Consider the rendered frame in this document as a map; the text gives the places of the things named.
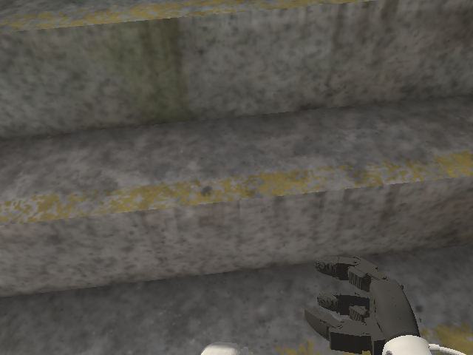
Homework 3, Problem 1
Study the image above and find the robot right hand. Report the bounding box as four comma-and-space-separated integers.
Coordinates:
304, 256, 421, 355

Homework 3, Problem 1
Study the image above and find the robot right forearm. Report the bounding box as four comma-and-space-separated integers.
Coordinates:
382, 335, 436, 355

